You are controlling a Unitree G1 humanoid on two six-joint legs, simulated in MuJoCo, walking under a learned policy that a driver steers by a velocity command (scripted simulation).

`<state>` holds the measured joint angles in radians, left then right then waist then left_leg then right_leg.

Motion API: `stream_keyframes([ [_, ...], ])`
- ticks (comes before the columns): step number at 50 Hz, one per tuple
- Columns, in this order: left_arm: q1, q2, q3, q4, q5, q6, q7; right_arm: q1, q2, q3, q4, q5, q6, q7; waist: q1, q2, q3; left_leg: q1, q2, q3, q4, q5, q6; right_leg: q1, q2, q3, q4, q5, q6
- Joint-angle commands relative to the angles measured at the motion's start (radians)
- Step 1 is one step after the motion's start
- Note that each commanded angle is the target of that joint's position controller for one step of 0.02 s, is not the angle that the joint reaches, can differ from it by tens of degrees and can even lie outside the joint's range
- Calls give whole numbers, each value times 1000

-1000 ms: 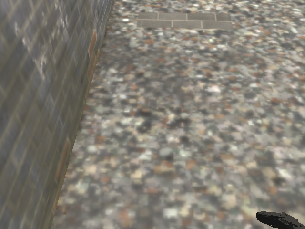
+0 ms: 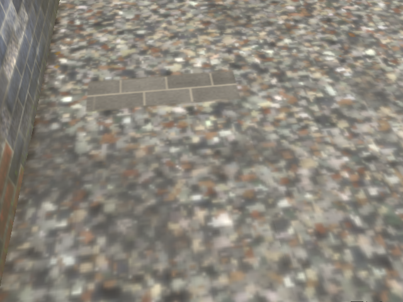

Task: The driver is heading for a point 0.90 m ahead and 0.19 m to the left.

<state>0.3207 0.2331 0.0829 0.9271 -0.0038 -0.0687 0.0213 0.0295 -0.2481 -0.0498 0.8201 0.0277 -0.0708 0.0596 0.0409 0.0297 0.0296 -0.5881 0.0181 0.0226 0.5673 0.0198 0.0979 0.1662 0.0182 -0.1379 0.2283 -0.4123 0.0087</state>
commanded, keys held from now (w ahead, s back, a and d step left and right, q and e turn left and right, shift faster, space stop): w+q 0.66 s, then w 0.20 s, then w+e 0.14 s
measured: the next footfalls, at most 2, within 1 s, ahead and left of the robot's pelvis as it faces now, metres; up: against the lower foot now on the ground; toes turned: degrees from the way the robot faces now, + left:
left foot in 0.02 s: +0.21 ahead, +0.09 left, +0.00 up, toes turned +2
right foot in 0.52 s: +0.50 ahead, -0.04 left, +0.00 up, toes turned +24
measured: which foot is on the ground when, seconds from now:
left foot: up 0.00-0.00, down 0.02-0.52, up 0.54-0.94, down 0.96-1.00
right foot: down 0.00-0.04, up 0.06-0.50, down 0.52-0.96, up 0.98-1.00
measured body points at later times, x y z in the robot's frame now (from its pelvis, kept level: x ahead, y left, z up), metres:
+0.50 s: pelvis +0.30 +0.03 +0.01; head +0.32 +0.04 +0.46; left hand +0.48 +0.32 -0.05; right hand +0.42 -0.24 -0.10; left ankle +0.17 +0.09 -0.72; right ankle +0.47 -0.05 -0.72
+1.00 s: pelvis +0.52 +0.14 +0.00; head +0.55 +0.17 +0.45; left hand +0.39 +0.40 -0.13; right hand +0.84 +0.04 -0.05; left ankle +0.55 +0.28 -0.72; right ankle +0.47 -0.05 -0.70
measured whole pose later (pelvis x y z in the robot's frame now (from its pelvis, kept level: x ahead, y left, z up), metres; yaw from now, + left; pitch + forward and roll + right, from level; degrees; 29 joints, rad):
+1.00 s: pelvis +0.52 +0.14 +0.00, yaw +27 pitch +2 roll -2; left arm 0.35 0.32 0.06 0.88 -0.02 -0.09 -0.03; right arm 0.05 -0.27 -0.03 0.59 -0.02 -0.06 0.01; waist 0.09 0.00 0.06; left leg -0.46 0.04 0.01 0.56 -0.12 0.02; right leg -0.14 -0.02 -0.02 0.68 -0.47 0.00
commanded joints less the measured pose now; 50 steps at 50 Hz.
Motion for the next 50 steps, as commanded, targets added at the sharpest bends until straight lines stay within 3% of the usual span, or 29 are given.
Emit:
stream_keyframes([
  [1,-58,193,40,-70,-3,22,24,214,-182,-72,-13,-9,5,4,-172,-98,-124,333,-100,70,-26,-107,74,-93,-225,-27,471,1147,-72],
  [2,2,148,23,-101,14,16,25,341,-278,-99,-6,-14,12,-10,-177,84,-251,683,87,-233,5,-57,169,-402,-160,-27,829,771,-27],
  [3,53,33,-18,-129,20,-22,-2,331,-288,-96,-27,7,6,-15,-104,273,-377,964,292,-798,-188,-296,355,-794,77,111,1168,-110,36],
  [4,-38,122,0,-145,-17,-65,-21,346,-231,-76,-28,-4,4,-18,-154,166,-395,986,276,-826,-269,-372,301,-901,27,277,1225,-115,-7],
  [5,-125,143,2,-174,-41,-82,-26,308,-189,-67,-39,-10,-1,-25,-156,95,-283,884,246,-685,-266,-332,250,-945,-20,262,1185,-44,-32],
  [6,-171,130,0,-185,-27,-89,-18,243,-173,-62,-55,-10,-10,-26,-117,-22,-179,717,213,-580,-275,-202,230,-925,-61,250,1096,21,-35],
  [7,-183,141,9,-189,-1,-84,-7,194,-147,-54,-68,-13,-16,-32,-80,-47,-150,595,187,-507,-285,-102,215,-856,-97,248,1000,60,-29],
  [9,-165,130,15,-197,13,-61,-1,163,-138,-48,-90,-18,-16,-40,-33,-20,-117,466,145,-454,-325,-30,215,-773,-115,244,906,80,-10],
  [11,-177,112,12,-206,18,-45,3,182,-156,-52,-96,-14,-17,-53,-27,-8,-89,396,131,-404,-340,37,214,-773,-117,221,800,113,18],
  [14,-287,85,0,-240,23,-39,3,221,-182,-62,-97,-6,-9,-70,-62,3,-60,332,77,-331,-337,41,175,-756,-86,201,571,312,49],
  [17,-377,72,-9,-268,12,-47,-9,262,-177,-63,-94,0,4,-75,-105,40,-53,294,36,-315,-313,-33,129,-667,-32,189,375,491,52],
  [22,-439,119,1,-309,-3,-68,-30,323,-161,-62,-86,3,21,-79,-120,62,-50,439,77,-458,-192,-102,115,-652,2,229,236,412,25],
  [24,-371,140,11,-296,-7,-82,-33,305,-159,-64,-100,-1,27,-83,-75,95,-67,462,74,-495,-117,-47,101,-558,9,216,190,358,-7],
  [25,-279,164,24,-276,-1,-86,-28,282,-138,-57,-115,-4,25,-81,-24,96,-116,431,39,-471,-29,18,74,-410,-11,215,167,380,-39],
  [26,-132,210,39,-260,16,-88,-21,257,-89,-40,-139,-12,18,-75,49,42,-229,311,-7,-399,200,-28,37,-159,-147,324,210,365,-106],
  [27,6,291,60,-237,34,-77,-15,393,-43,-24,-157,7,11,-74,28,-226,-376,-23,-145,-246,513,-403,-45,209,-391,710,190,260,-286],
  [28,22,232,51,-223,3,-66,-21,400,-119,-29,-157,15,11,-77,35,-308,-367,-195,-82,-214,677,-610,-62,225,-470,927,120,22,-319],
  [29,-36,154,30,-244,-7,-56,-16,324,-201,-50,-151,11,16,-80,51,-199,-216,-251,-24,-209,745,-519,-71,102,-418,792,89,-42,-262],
  [31,-117,115,10,-246,5,-37,-13,211,-185,-55,-182,-12,25,-78,26,-95,-58,-217,31,-157,712,-399,-80,-142,-328,562,43,140,-201],
  [32,-136,116,5,-243,21,-43,-14,205,-180,-61,-191,-16,29,-70,3,-116,-35,-168,54,-154,693,-356,-82,-220,-292,479,18,241,-188],
  [35,-140,120,5,-216,14,-52,-27,229,-97,-45,-203,4,38,-56,-32,-126,-25,-106,77,-122,594,-334,-90,-316,-255,338,-31,374,-203],
  [38,-131,164,16,-187,9,-50,-34,172,-65,-25,-222,-11,30,-47,-27,-99,-30,-49,82,-93,369,-230,-101,-337,-238,237,-51,463,-219],
  [40,-136,194,20,-174,-3,-49,-37,121,-53,-14,-228,-18,21,-36,-14,-120,-13,25,71,-54,203,-148,-95,-362,-215,182,-56,473,-208],
  [43,-79,234,24,-147,-17,-46,-46,27,-91,-12,-269,-10,14,-28,24,-113,-6,70,51,-18,75,-115,-87,-299,-237,191,-37,451,-208],
  [45,-42,256,24,-122,-29,-38,-51,1,-111,-12,-289,-12,11,-29,18,-112,9,109,33,-17,-9,-166,-73,-259,-263,231,3,450,-199],
  [47,-32,258,17,-108,-36,-33,-52,134,-167,-37,-251,-16,9,-49,-68,-108,-44,350,-16,21,-98,-162,-56,-294,-226,204,147,588,-164],
  [48,-30,220,1,-106,-29,-37,-53,275,-219,-60,-218,-23,11,-64,-141,-88,-121,562,12,-7,-89,-169,-32,-383,-171,160,335,596,-129],
  [49,-38,138,-30,-149,-4,-46,-56,444,-308,-80,-208,-58,15,-83,-206,67,-278,873,265,-310,-79,-248,65,-655,-90,112,697,331,-61],
  [50,20,104,-41,-178,-20,-58,-55,468,-340,-77,-205,-89,11,-71,-163,283,-385,935,441,-710,-223,-276,209,-865,40,200,977,-213,-19],
])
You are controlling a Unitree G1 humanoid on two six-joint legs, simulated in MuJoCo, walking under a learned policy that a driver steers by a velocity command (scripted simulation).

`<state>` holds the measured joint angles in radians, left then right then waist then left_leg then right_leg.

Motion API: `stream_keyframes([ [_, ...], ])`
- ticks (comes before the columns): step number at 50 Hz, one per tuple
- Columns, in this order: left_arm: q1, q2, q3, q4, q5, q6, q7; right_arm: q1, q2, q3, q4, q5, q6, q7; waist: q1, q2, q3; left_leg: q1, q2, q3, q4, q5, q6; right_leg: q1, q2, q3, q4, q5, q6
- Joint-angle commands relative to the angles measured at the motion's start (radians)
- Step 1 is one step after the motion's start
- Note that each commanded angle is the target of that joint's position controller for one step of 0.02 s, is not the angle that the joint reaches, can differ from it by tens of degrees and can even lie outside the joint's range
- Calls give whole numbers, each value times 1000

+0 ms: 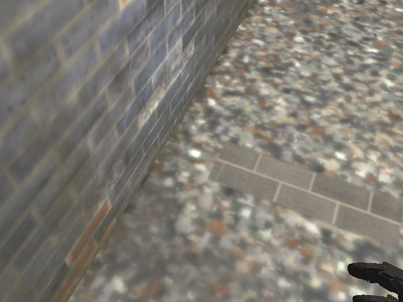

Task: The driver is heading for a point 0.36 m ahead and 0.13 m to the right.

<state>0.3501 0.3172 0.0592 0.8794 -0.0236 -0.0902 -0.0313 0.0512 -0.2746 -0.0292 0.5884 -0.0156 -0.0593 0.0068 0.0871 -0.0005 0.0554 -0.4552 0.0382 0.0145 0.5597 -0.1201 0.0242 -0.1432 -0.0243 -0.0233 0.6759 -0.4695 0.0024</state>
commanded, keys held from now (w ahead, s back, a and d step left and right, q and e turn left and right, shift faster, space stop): w+e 0.32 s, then no key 0.68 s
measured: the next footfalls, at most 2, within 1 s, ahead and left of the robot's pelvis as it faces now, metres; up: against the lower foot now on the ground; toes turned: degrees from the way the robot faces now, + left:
right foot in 0.46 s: +0.37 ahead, -0.20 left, +0.00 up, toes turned -14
left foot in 0.86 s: +0.42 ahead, +0.03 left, +0.00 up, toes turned -15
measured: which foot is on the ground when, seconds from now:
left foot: down 0.00-0.46, up 0.48-0.84, down 0.86-1.00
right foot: up 0.00-0.44, down 0.46-1.00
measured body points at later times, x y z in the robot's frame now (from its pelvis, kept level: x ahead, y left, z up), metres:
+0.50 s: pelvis +0.24 -0.07 -0.01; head +0.28 -0.09 +0.43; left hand +0.50 +0.13 -0.09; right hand +0.21 -0.37 -0.14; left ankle +0.10 +0.12 -0.68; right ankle +0.33 -0.19 -0.73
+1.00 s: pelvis +0.33 -0.09 +0.01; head +0.34 -0.08 +0.46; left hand +0.52 +0.11 -0.11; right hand +0.37 -0.37 -0.11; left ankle +0.38 +0.04 -0.73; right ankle +0.33 -0.19 -0.73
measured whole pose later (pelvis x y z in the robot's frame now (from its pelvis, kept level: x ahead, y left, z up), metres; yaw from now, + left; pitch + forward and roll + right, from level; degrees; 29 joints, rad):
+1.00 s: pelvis +0.33 -0.09 +0.01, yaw -15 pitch +0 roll -1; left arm 0.16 0.22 0.02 0.81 0.02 0.00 0.00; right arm 0.19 -0.24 -0.03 0.85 -0.02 -0.01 -0.03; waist 0.00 -0.02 0.00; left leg -0.29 0.04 -0.02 0.54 -0.26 -0.04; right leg -0.29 0.05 -0.01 0.51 -0.23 -0.04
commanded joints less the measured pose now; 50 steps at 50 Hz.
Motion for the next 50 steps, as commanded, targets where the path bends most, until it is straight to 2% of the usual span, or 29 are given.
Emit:
stream_keyframes([
  [1,-61,128,10,-128,-28,-32,-1,425,-221,-76,35,-30,-5,-8,-234,200,-320,746,381,-618,-238,-194,267,-658,33,157,633,-145,-8],
  [2,-96,131,11,-152,-25,-25,-1,373,-180,-61,40,-10,-9,-5,-209,185,-215,657,348,-458,-236,-159,233,-705,-11,117,628,-73,-13],
  [3,-120,117,8,-157,-5,-14,6,304,-142,-48,39,-4,-13,-1,-178,119,-161,546,300,-363,-253,-108,207,-676,-46,94,579,2,-11],
  [4,-125,107,10,-164,8,-1,8,250,-123,-40,39,-4,-17,0,-145,114,-112,436,273,-301,-290,-50,196,-625,-69,98,525,64,-4],
  [5,-107,89,7,-168,6,14,6,218,-121,-37,42,-10,-24,-2,-116,118,-95,359,262,-256,-328,-12,192,-567,-81,103,508,105,3],
  [9,-114,38,-6,-202,12,43,9,210,-163,-52,83,-13,-52,-7,-84,92,-64,294,270,-108,-428,47,195,-565,-84,109,419,277,28],
  [11,-158,36,-5,-225,18,46,2,220,-165,-53,103,-11,-53,-14,-93,85,-44,308,252,-26,-436,69,170,-572,-77,102,331,382,29],
  [13,-201,28,-9,-246,21,44,-10,240,-169,-53,121,5,-48,-21,-108,92,-23,345,250,27,-438,60,152,-570,-72,87,233,452,21],
  [16,-279,19,-10,-289,15,49,-25,264,-211,-67,140,10,-39,-21,-133,94,20,393,266,91,-423,58,128,-561,-62,54,107,483,3],
  [19,-289,34,3,-317,23,51,-38,268,-208,-64,166,25,-16,-21,-129,111,26,395,254,145,-300,318,92,-440,-21,0,26,422,-24],
  [21,-176,72,28,-295,30,36,-43,247,-234,-71,175,40,-3,-35,-53,119,-41,400,233,163,-110,586,50,-264,40,-43,-68,375,-61],
  [22,-44,110,51,-249,32,28,-38,256,-226,-67,178,40,0,-40,8,78,-111,371,189,183,71,613,19,-81,93,-69,-158,473,-84],
  [23,22,193,75,-232,34,30,-19,310,-189,-55,163,13,-8,-40,25,-41,-191,203,133,191,323,332,-34,143,-2,68,-129,866,-121],
  [24,-5,271,67,-253,60,42,8,425,-64,-13,139,-18,-28,-15,-82,-337,-318,-140,4,117,742,-622,-103,446,-284,410,-30,1414,-302],
  [25,20,234,57,-287,49,46,-1,465,-145,-21,176,22,-35,-5,-22,-232,-587,-141,-44,-100,897,-625,-103,478,-408,640,-154,1240,-421],
  [26,-14,186,45,-273,28,50,-9,310,-208,-45,153,65,-27,-11,0,-109,-449,-196,13,-94,870,-533,-87,355,-338,503,-207,1081,-362],
  [27,-71,152,36,-256,11,49,-6,236,-183,-39,131,59,-17,-25,-26,-75,-302,-247,50,-63,786,-448,-74,218,-288,414,-234,925,-308],
  [28,-124,104,19,-255,8,50,-2,210,-172,-38,143,38,0,-41,-50,-47,-226,-216,75,-62,730,-395,-75,87,-252,361,-266,847,-277],
  [29,-163,88,13,-254,23,49,-2,230,-157,-38,143,26,20,-44,-90,-82,-206,-126,86,-78,679,-345,-72,-36,-232,323,-300,817,-270],
  [31,-210,80,11,-249,45,38,1,281,-134,-40,163,21,46,-49,-137,-96,-208,-3,74,-72,609,-296,-73,-160,-207,255,-347,829,-270],
  [35,-238,67,9,-216,44,36,24,234,-75,-23,173,7,49,-52,-135,-87,-220,80,64,-69,322,-194,-77,-175,-176,165,-358,819,-253],
  [39,-224,59,4,-181,44,58,29,166,-89,-29,179,15,60,-44,-97,-98,-183,153,39,-56,136,-128,-72,-180,-171,194,-390,458,-236],
  [41,-238,38,-5,-168,34,67,27,166,-77,-29,187,7,60,-40,-115,-88,-144,234,18,-33,-27,-60,-51,-210,-144,200,-374,252,-197],
  [42,-217,17,-14,-155,34,67,25,161,-81,-29,188,-5,59,-38,-115,-72,-123,279,27,-46,-104,-1,-37,-228,-115,199,-363,177,-156],
  [43,-191,-2,-21,-145,43,64,24,158,-114,-32,179,-14,55,-41,-101,-31,-114,315,91,-114,-135,81,-15,-245,-78,187,-327,121,-110],
  [44,-126,3,-16,-138,48,59,20,119,-185,-48,175,-6,57,-46,-32,86,-93,294,127,-140,-116,63,21,-264,-8,130,-305,88,-73],
  [45,-154,4,-17,-134,49,64,25,114,-138,-46,190,1,57,-40,-52,127,-91,185,98,-131,-145,-137,30,-176,22,74,-279,127,-45],
  [46,-193,22,-12,-136,46,71,30,108,-93,-35,191,-2,52,-35,-70,107,-70,136,75,-120,-166,-207,13,-137,19,72,-258,163,-40],
  [50,-201,10,-9,-121,44,88,41,114,-75,-28,216,0,29,-34,-80,73,-79,176,50,-87,-133,-69,-23,-116,-1,88,-247,265,-61],
])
